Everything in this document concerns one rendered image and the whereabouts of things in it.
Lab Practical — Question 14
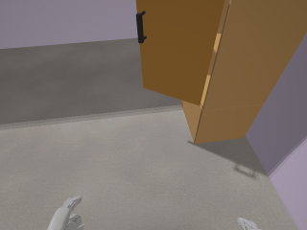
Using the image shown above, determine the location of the robot left hand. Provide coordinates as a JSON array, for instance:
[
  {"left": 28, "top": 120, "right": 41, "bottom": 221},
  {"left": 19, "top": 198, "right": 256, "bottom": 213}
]
[{"left": 47, "top": 195, "right": 84, "bottom": 230}]

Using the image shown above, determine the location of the handle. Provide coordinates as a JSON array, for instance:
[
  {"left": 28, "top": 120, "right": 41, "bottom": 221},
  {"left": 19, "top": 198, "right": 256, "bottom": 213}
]
[{"left": 136, "top": 11, "right": 147, "bottom": 44}]

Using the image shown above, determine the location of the cupboard door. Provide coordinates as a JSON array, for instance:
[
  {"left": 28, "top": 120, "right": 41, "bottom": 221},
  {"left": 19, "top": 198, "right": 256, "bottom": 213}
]
[{"left": 135, "top": 0, "right": 224, "bottom": 106}]

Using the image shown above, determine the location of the robot right hand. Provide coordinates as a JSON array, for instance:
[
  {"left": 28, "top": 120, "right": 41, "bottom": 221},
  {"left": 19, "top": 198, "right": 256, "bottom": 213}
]
[{"left": 237, "top": 218, "right": 262, "bottom": 230}]

